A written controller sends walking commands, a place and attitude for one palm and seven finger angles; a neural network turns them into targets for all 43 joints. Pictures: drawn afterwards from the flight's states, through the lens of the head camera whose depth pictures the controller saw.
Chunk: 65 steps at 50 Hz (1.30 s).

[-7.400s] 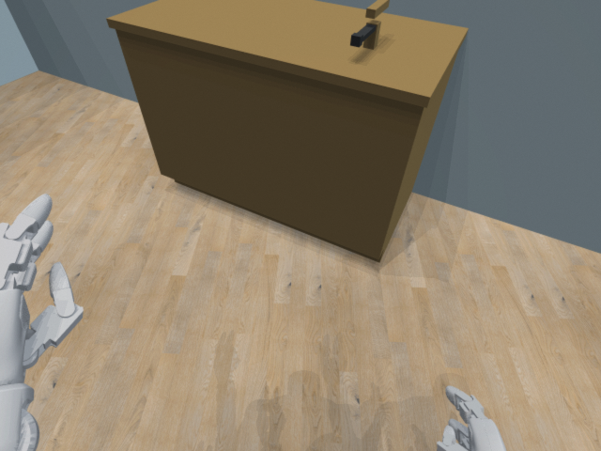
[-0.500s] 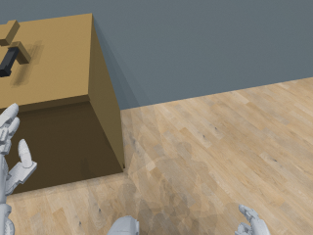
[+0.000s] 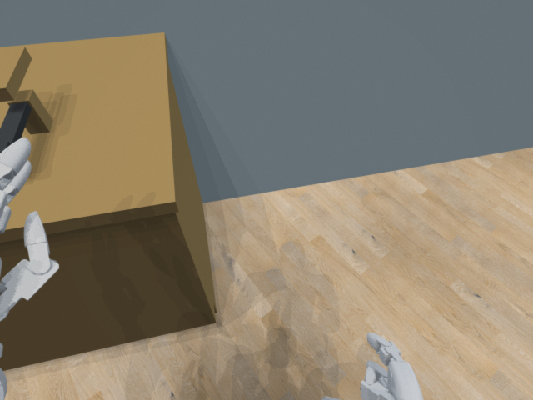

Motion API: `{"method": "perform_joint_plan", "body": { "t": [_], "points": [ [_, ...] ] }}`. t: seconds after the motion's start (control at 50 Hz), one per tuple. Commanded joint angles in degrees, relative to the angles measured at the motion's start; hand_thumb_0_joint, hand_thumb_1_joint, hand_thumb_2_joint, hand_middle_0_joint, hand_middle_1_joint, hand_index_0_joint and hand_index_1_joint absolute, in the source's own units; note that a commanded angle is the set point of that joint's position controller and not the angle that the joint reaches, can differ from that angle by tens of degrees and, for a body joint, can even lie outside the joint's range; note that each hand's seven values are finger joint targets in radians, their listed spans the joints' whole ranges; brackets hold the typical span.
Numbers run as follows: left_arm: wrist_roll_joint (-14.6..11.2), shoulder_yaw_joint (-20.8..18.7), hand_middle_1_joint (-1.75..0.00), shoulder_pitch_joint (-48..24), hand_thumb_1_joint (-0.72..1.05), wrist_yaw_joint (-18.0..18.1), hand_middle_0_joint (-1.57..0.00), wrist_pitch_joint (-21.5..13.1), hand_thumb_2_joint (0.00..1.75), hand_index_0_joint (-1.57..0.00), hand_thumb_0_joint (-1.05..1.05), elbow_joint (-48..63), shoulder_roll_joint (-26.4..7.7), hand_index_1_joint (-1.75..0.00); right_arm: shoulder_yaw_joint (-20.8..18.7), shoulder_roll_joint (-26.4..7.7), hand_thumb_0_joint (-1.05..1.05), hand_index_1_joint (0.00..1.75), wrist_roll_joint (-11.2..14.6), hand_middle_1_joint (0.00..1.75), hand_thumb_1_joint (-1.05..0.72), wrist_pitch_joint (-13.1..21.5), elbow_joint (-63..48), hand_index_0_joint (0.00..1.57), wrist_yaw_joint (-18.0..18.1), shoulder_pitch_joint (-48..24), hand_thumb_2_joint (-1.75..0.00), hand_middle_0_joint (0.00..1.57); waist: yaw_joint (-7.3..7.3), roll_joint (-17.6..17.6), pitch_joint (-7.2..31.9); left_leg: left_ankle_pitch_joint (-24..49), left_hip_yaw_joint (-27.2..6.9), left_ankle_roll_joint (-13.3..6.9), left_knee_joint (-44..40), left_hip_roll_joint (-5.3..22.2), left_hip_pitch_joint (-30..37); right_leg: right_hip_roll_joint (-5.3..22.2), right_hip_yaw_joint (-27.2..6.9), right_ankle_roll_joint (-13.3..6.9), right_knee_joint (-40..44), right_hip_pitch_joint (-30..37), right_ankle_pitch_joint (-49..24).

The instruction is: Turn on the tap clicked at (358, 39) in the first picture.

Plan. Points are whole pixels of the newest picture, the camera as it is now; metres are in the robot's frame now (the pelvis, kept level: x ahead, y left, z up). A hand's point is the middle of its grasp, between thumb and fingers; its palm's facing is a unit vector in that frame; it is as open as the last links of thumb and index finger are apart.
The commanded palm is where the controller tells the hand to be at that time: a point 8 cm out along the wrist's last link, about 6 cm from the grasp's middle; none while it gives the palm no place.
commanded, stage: come to a stop and stand still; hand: left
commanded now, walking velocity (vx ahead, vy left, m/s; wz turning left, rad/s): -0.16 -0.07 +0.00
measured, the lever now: (2, 154) +0.43 +0.46 +0.10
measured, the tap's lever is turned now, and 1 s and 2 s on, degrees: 0 0 0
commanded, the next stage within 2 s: none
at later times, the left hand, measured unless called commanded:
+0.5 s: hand out of the picture +0.23 +0.30 +0.20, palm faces +0.45 -0.75 -0.49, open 7.4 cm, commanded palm +0.16 +0.30 +0.18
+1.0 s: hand out of the picture +0.14 +0.37 +0.19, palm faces +0.40 -0.85 -0.34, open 7.4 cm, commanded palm +0.09 +0.40 +0.18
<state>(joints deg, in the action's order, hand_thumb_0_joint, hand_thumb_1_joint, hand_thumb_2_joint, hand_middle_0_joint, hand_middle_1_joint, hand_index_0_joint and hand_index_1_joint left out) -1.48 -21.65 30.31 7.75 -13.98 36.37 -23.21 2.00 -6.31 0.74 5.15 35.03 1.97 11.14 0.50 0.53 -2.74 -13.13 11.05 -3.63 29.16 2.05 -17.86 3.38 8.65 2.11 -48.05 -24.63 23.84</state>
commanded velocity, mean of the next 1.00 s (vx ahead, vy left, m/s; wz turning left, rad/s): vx -0.04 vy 0.01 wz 0.00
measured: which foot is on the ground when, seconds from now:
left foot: down 0.00-0.14, up 0.16-0.36, down 0.38-1.00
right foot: up 0.00-0.06, down 0.08-0.58, up 0.60-0.76, down 0.78-1.00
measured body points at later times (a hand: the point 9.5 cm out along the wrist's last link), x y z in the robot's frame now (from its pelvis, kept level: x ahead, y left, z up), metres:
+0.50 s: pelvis -0.01 +0.03 +0.00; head +0.02 +0.05 +0.44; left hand +0.20 +0.34 +0.22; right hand +0.16 -0.23 -0.07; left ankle +0.01 +0.14 -0.73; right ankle +0.02 -0.08 -0.74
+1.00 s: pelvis -0.09 +0.13 +0.01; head -0.09 +0.15 +0.45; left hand +0.11 +0.42 +0.20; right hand +0.09 -0.08 -0.06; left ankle +0.02 +0.15 -0.73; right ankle -0.07 -0.02 -0.73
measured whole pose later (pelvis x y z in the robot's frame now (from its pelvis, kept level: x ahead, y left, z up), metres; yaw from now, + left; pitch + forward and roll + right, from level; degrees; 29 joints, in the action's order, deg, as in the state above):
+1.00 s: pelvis -0.09 +0.13 +0.01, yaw -3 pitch -3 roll -3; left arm -1.6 -21.0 21.1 5.9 -13.4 24.6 -20.6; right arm 2.5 -10.4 -0.8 7.5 33.3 -0.4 11.9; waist 2.6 1.1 -1.4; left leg -5.6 4.6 -2.6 22.0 -3.2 -16.7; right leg -0.7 1.3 -1.2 -23.3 -9.5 16.4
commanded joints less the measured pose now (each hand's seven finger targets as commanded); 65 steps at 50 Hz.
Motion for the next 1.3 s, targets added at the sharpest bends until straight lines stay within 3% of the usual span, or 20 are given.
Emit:
{"method": "perform_joint_plan", "body": {
  "t": [0.0, 0.04, 0.1, 0.14, 0.32, 0.38, 0.4, 0.42, 0.48, 0.54, 0.58, 0.6, 0.68, 0.78, 0.96, 1.12, 1.18, 1.22, 1.26, 1.28],
  "points": [
    [-1.2, -7.5, -0.3, -3.4, 0.9, 1.9, -0.2, -0.2, 0.9, -0.2, 0.0, 4.4, -8.4, -0.3, -3.5, -10.4, 0.0, 0.3, -0.4, 0.3, -0.9, 2.2, -7.3, 0.2, 1.9, -2.4, -0.9, 0.2, -0.64, 5.9, 11.0, 17.9, -12.2, -2.7, -7.2, 14.6, 10.0, -1.4, 0.0, -0.3, 14.2, 6.8, -3.0],
    [-0.8, -6.8, -0.3, -5.2, 0.9, 1.9, -0.2, 0.4, 0.9, -0.2, 0.0, 1.4, -7.9, -0.3, -3.1, -10.8, 0.0, 0.3, -0.2, 0.3, -0.9, 1.5, -7.4, 0.2, 1.9, -2.9, -0.9, 0.2, -0.39, 2.9, 10.3, 16.6, -10.9, -0.3, -3.4, 13.5, 7.1, -0.5, -2.0, -1.0, 22.5, 13.1, -12.2],
    [-0.7, -4.7, -0.3, -9.4, 0.9, 1.8, -0.2, 1.1, 0.9, -0.2, 0.0, -0.8, -7.2, -0.3, -2.6, -10.0, 0.0, 0.3, 0.1, 0.3, -0.9, 1.1, -8.4, 0.2, 1.7, -2.8, -0.9, 0.2, -2.21, -8.4, 10.7, 0.7, -6.3, 5.0, 7.6, 3.2, -0.5, 12.8, -19.2, -7.2, 24.0, 17.6, -44.8],
    [-0.7, -3.0, -0.3, -8.8, 0.9, 1.6, -0.2, 1.5, 0.9, -0.2, 0.0, -1.8, -6.1, -0.3, -3.4, -10.9, 0.0, 0.3, 0.3, 0.3, -0.9, 1.0, -8.5, 0.2, 0.8, -2.9, -0.9, 0.2, -0.75, -15.4, 9.6, -13.5, -8.9, 5.4, 15.6, 0.5, -3.9, 17.5, -21.8, -11.2, 25.3, 18.4, -48.2],
    [0.0, -8.2, -0.3, -0.9, 0.9, 3.7, -0.2, -0.2, 0.9, -0.2, 0.0, 9.9, -10.2, -0.3, -2.8, -9.7, 0.0, 0.3, -0.9, 0.3, -0.9, -2.0, -11.1, 0.2, 3.0, -4.7, -0.9, 0.2, 0.02, -2.1, 11.9, 0.2, -7.5, 5.1, 1.1, -0.7, 0.5, 11.3, -11.6, -7.1, 19.8, 23.1, -47.9],
    [-0.6, -8.3, -0.3, 0.4, 0.9, 3.6, -0.2, -0.3, 0.9, -0.2, 0.0, 10.5, -10.1, -0.3, -4.1, -11.4, 0.0, 0.3, -0.4, 0.3, -0.9, -2.2, -11.8, 0.2, 3.2, -3.3, -0.9, 0.2, -0.3, 2.6, 13.5, 20.4, -11.7, 3.9, -2.5, 5.6, 6.4, 6.3, -9.3, -3.8, 17.2, 18.3, -33.7],
    [5.2, -37.5, -0.3, -55.0, 0.9, 2.6, -0.2, -4.9, 0.9, -0.2, 0.0, 9.8, -48.8, -0.3, -6.9, -11.8, 0.0, 0.3, -2.9, 0.3, -0.9, 3.6, -9.6, 0.2, 3.2, 5.8, -0.9, 0.2, 3.49, -5.2, 1.3, 9.5, -4.9, 3.9, 7.9, 1.2, -8.1, 5.1, -18.1, -1.2, 26.0, 13.1, -40.0],
    [0.5, -16.4, -0.3, -24.4, 0.9, -0.2, -0.2, -2.0, 0.9, -0.2, 0.0, -17.8, -17.9, -0.3, -5.0, -8.5, 0.0, 0.3, -1.8, 0.3, -0.9, 4.1, -8.1, 0.2, 1.6, 2.6, -0.9, 0.2, 1.34, -4.4, 9.1, -1.9, -10.5, 4.6, 11.4, -2.2, -4.1, 13.1, -23.4, -9.9, 24.6, 15.1, -44.2],
    [-1.7, -4.8, -0.3, -17.4, 0.9, -0.3, -0.2, -3.3, 0.9, -0.2, 0.0, -13.2, -6.5, -0.3, -4.5, -11.2, 0.0, 0.3, 0.6, 0.3, -0.9, 5.1, -9.6, 0.2, 0.5, -0.4, -0.9, 0.2, 0.51, 1.7, 11.7, -0.9, -9.2, 4.0, -1.3, -1.9, 3.7, 10.8, -13.7, -7.5, 25.0, 20.6, -32.7],
    [-1.9, 1.3, -0.3, -11.5, 0.9, -1.2, -0.2, -3.6, 0.9, -0.2, 0.0, -3.4, -3.9, -0.3, -5.6, -13.9, 0.0, 0.3, 0.4, 0.3, -0.9, 6.6, -9.9, 0.2, -1.2, -1.1, -0.9, 0.2, 1.91, 2.5, 9.9, 9.1, -16.4, 1.7, -8.5, 3.7, 7.7, 2.5, -9.8, -3.9, 21.3, 13.7, -8.5],
    [-0.8, 1.5, -0.3, -11.6, 0.9, -1.4, -0.2, -3.9, 0.9, -0.2, 0.0, 1.1, -4.6, -0.3, -4.7, -13.1, 0.0, 0.3, 0.1, 0.3, -0.9, 6.9, -11.3, 0.2, -1.9, -4.1, -0.9, 0.2, 2.34, 12.4, 4.3, -1.5, -24.9, -1.1, -18.3, 9.7, -1.5, -1.6, -6.9, -2.5, 10.0, 13.2, -2.2],
    [0.1, 0.4, -0.3, -13.6, 0.9, -1.2, -0.2, -4.3, 0.9, -0.2, 0.0, 2.2, -5.7, -0.3, -4.4, -12.4, 0.0, 0.3, -0.2, 0.3, -0.9, 6.9, -11.0, 0.2, -2.1, -4.3, -0.9, 0.2, 1.77, 8.6, 3.2, -7.3, -25.7, -1.6, -20.5, 10.4, -4.9, -1.4, -7.5, -2.8, 7.8, 14.1, -1.6],
    [0.5, -10.1, -0.3, -16.5, 0.9, 0.4, -0.2, -5.3, 0.9, -0.2, 0.0, 5.3, -14.5, -0.3, -4.2, -12.8, 0.0, 0.3, -0.6, 0.3, -0.9, 7.4, -11.4, 0.2, -1.8, -4.3, -0.9, 0.2, 1.95, 5.3, 6.5, -7.2, -20.5, 0.0, -17.2, 8.4, -0.5, -1.9, -6.4, -2.9, 13.8, 14.9, -4.3],
    [-0.5, -8.1, -0.3, -21.6, 0.9, -0.5, -0.2, -4.7, 0.9, -0.2, 0.0, 2.5, -11.6, -0.3, -3.1, -11.2, 0.0, 0.3, -1.9, 0.3, -0.9, 7.0, -11.2, 0.2, -1.6, -4.9, -0.9, 0.2, 1.14, 12.0, 6.5, -16.9, -20.0, 6.3, -18.8, 5.2, 0.3, -2.6, -6.6, -5.5, 24.1, 17.9, -2.1],
    [0.1, -0.6, -0.3, -12.2, 0.9, -1.7, -0.2, -0.1, 0.9, -0.2, 0.0, -4.6, -4.0, -0.3, -3.4, -12.5, 0.0, 0.3, -1.5, 0.3, -0.9, 4.9, -10.8, 0.2, -1.5, -5.0, -0.9, 0.2, 1.24, 0.0, 5.1, -16.1, -16.2, 6.7, -15.2, 2.0, 7.6, -2.8, -10.1, -5.3, 30.6, 7.0, 4.5],
    [0.2, -4.0, -0.3, -22.3, 0.9, -1.7, -0.2, 0.6, 0.9, -0.2, 0.0, 2.7, -8.3, -0.3, -4.3, -11.6, 0.0, 0.3, -1.8, 0.3, -0.9, 3.5, -12.0, 0.2, -0.5, -5.3, -0.9, 0.2, 2.5, 10.4, 7.7, -23.3, -14.0, 11.8, -24.0, 2.6, 0.0, -8.7, -3.1, -4.5, 15.6, 17.7, 2.0],
    [0.0, -6.1, -0.3, -14.6, 0.9, -2.1, -0.2, 0.1, 0.9, -0.2, 0.0, 5.7, -9.8, -0.3, -4.9, -11.5, 0.0, 0.3, -1.3, 0.3, -0.9, 2.9, -12.3, 0.2, -1.4, -3.9, -0.9, 0.2, 2.69, -3.1, 11.2, -14.8, -6.3, 9.6, 0.7, -3.3, 11.9, -1.6, -8.2, -7.7, 26.9, 5.6, 4.3],
    [0.0, -6.0, -0.3, -12.6, 0.9, -2.4, -0.2, 0.0, 0.9, -0.2, 0.0, 9.4, -8.9, -0.3, -5.3, -11.8, 0.0, 0.3, -1.0, 0.3, -0.9, 1.6, -12.7, 0.2, -1.6, -6.2, -0.9, 0.2, 1.59, -14.9, 6.4, -8.8, -16.7, 5.6, 36.7, -4.4, 18.6, 13.9, -29.5, -14.3, 36.3, -21.6, 17.0],
    [-0.5, -4.9, -0.3, -17.0, 0.9, -2.6, -0.2, 0.4, 0.9, -0.2, 0.0, 9.8, -7.0, -0.3, -4.6, -10.7, 0.0, 0.3, -0.7, 0.3, -0.9, 0.9, -10.8, 0.2, -2.2, -5.1, -0.9, 0.2, -0.71, -14.3, 3.9, -9.8, -22.3, 4.4, 35.2, 1.4, 13.7, 14.0, -24.3, -14.1, 31.0, -23.7, 15.8],
    [-0.9, -3.3, -0.3, -22.5, 0.9, -3.3, -0.2, 0.8, 0.9, -0.2, 0.0, 8.9, -6.3, -0.3, -3.8, -10.2, 0.0, 0.3, -0.3, 0.3, -0.9, 0.4, -9.4, 0.2, -2.2, -3.7, -0.9, 0.2, -2.76, -6.6, 2.7, -11.8, -20.2, 4.9, 19.7, 0.0, 16.4, 8.2, -16.8, -9.2, 22.5, -23.3, 16.0]
  ]
}}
